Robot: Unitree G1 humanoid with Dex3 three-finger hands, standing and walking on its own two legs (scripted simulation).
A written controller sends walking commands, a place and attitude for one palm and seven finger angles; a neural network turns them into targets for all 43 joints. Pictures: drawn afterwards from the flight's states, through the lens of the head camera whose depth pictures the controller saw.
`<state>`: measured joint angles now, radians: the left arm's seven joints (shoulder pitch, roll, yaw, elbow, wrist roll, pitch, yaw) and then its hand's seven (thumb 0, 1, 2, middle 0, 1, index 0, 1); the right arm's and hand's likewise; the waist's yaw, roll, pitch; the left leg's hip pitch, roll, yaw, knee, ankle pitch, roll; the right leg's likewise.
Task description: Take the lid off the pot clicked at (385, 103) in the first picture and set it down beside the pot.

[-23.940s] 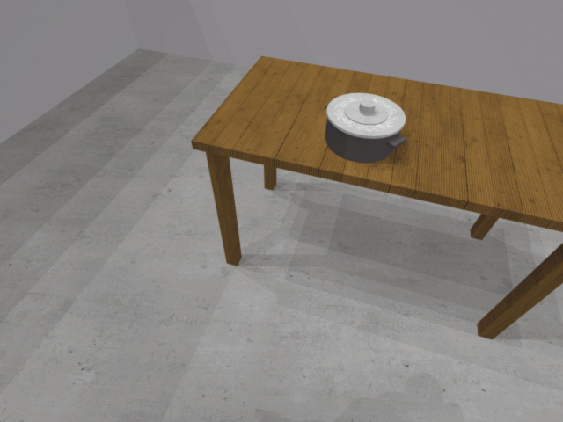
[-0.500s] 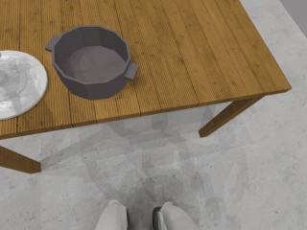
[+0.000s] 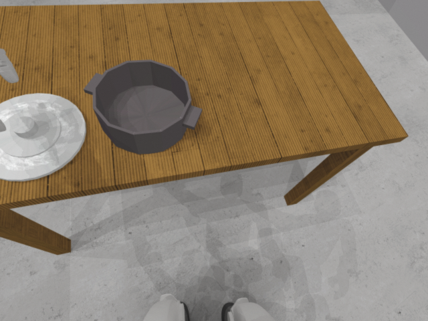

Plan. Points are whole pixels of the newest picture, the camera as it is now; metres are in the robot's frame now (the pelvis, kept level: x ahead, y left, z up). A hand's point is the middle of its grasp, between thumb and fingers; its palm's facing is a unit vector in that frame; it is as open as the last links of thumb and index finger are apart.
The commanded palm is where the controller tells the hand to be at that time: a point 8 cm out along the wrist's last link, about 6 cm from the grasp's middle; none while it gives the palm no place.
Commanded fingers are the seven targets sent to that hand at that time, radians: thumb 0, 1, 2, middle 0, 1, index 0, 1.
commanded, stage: raise the empty hand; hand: left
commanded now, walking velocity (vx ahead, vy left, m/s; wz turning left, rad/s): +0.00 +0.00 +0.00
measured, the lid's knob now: (25, 127) +0.50 +0.35 -0.04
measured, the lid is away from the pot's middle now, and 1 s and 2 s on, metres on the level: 0.24 0.24 0.24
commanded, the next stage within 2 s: draw the hand back to the body in 0.54 s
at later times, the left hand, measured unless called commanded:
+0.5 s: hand out of the picture +0.48 +0.35 +0.13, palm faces -0.40 -0.14 -0.91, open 11.0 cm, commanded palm +0.52 +0.34 +0.18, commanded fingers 0.00 0.08 0.46 -0.29 -0.97 -0.29 -0.97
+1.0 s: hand out of the picture +0.45 +0.34 +0.13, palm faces -0.38 -0.13 -0.91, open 11.0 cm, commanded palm +0.44 +0.33 +0.19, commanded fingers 0.00 0.08 0.46 -0.29 -0.97 -0.29 -0.97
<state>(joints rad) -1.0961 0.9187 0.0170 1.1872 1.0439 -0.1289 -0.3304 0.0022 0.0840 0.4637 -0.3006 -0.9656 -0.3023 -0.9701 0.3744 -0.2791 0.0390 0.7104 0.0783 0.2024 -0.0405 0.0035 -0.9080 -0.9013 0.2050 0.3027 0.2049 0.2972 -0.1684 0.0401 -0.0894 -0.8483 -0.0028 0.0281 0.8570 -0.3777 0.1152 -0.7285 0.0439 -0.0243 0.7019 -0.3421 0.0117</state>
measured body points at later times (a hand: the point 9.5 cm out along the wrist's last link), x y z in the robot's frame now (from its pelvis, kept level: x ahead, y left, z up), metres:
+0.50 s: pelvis +0.01 +0.00 +0.02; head +0.11 +0.03 +0.45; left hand +0.50 +0.35 +0.18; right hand +0.00 -0.28 -0.10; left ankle +0.01 +0.04 -0.70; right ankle -0.01 -0.16 -0.70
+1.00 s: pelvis +0.01 -0.02 +0.03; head +0.10 +0.00 +0.47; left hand +0.46 +0.34 +0.18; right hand +0.04 -0.29 -0.09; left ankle +0.01 +0.04 -0.70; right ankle -0.01 -0.16 -0.70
